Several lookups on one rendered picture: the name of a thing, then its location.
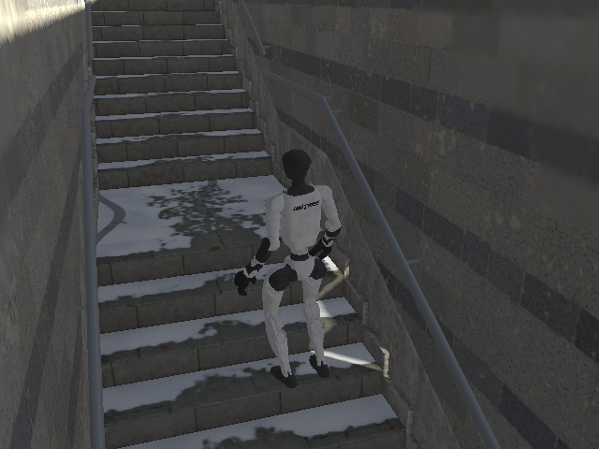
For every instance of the right robot forearm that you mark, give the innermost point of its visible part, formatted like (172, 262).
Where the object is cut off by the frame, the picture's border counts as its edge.
(329, 237)

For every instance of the right robot foot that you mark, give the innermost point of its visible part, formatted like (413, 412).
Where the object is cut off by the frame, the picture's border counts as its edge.
(323, 370)

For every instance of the robot left hand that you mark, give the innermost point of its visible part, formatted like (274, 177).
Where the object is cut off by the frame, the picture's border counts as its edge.
(242, 281)

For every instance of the left robot upper arm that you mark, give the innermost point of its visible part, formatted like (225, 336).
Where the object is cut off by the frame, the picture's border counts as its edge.
(272, 207)

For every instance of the robot left shin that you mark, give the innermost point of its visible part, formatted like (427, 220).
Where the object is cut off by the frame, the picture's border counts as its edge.
(278, 343)

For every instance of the right robot upper arm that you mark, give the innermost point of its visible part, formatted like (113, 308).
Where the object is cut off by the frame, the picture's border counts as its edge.
(327, 203)

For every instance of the robot right hand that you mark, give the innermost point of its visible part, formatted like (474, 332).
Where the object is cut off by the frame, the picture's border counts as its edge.
(318, 247)

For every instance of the left robot forearm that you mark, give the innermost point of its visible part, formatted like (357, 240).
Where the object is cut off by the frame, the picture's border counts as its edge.
(258, 260)

